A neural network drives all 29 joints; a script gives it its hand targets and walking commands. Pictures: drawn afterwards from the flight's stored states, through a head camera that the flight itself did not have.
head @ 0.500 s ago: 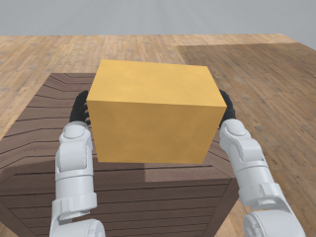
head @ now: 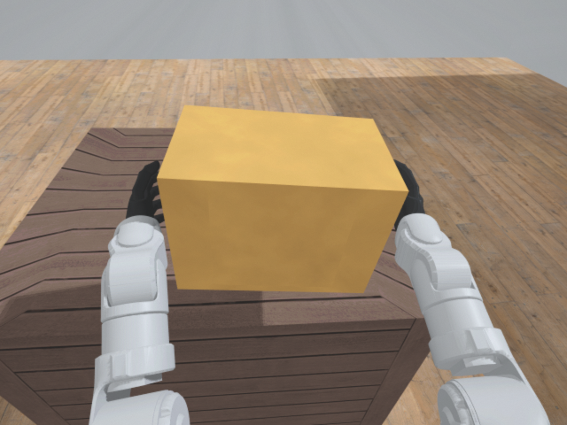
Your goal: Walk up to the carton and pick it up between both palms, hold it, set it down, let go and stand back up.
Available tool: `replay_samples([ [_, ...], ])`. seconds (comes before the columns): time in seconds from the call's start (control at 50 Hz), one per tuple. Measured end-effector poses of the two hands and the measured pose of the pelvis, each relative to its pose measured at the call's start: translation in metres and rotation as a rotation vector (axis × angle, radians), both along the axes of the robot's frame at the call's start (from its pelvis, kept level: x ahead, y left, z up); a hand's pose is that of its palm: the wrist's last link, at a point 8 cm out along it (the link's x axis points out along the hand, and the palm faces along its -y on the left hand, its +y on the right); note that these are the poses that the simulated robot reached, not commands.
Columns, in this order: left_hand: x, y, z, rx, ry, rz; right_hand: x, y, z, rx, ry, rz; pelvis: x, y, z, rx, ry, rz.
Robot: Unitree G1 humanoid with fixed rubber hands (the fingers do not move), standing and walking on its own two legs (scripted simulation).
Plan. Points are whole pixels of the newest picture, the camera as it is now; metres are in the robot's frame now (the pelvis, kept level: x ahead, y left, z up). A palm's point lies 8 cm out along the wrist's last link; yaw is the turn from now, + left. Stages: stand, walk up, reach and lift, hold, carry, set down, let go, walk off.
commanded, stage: hold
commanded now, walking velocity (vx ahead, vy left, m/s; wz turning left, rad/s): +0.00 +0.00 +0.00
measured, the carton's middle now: (277, 202) +0.39 +0.00 +0.16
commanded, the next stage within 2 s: none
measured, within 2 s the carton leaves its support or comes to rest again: neither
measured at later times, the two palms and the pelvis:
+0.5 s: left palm (144, 220) +0.35 +0.18 +0.17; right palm (407, 216) +0.34 -0.18 +0.16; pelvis +0.00 +0.00 +0.00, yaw +0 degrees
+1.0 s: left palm (142, 219) +0.35 +0.18 +0.17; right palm (406, 214) +0.34 -0.18 +0.16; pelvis +0.00 +0.00 +0.00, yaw +0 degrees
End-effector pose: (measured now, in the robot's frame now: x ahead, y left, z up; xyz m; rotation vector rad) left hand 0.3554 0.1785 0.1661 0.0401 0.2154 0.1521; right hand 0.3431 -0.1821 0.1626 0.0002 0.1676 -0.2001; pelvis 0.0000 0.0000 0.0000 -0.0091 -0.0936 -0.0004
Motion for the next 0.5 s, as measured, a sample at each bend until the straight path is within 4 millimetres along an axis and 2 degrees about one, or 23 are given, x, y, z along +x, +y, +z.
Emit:
replay_samples([
  [0.5,-0.0019,-0.0013,0.0006,0.011,0.000,0.003,-0.0011,-0.0010,-0.0018,0.005,0.000,0.001,0.0025,0.0009,0.0000,0.000,-0.008,-0.003],
])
